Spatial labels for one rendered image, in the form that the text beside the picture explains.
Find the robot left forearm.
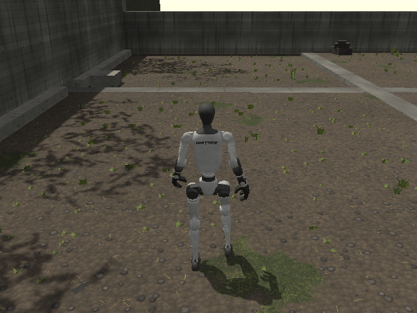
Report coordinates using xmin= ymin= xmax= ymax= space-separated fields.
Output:
xmin=173 ymin=158 xmax=183 ymax=179

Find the right robot hand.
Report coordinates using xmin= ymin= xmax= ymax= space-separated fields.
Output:
xmin=235 ymin=185 xmax=250 ymax=201

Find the robot right forearm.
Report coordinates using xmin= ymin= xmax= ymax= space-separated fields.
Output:
xmin=233 ymin=158 xmax=248 ymax=187

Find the left robot upper arm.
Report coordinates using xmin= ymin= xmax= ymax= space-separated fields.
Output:
xmin=177 ymin=132 xmax=194 ymax=167

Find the left robot hand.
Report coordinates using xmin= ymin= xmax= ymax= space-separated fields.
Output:
xmin=172 ymin=176 xmax=187 ymax=188

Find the right robot upper arm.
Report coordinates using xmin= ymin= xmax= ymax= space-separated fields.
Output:
xmin=221 ymin=131 xmax=238 ymax=168

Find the robot left foot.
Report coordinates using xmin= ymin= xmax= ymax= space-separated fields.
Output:
xmin=191 ymin=255 xmax=201 ymax=271

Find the left robot thigh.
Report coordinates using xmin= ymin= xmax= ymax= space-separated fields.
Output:
xmin=186 ymin=183 xmax=201 ymax=231

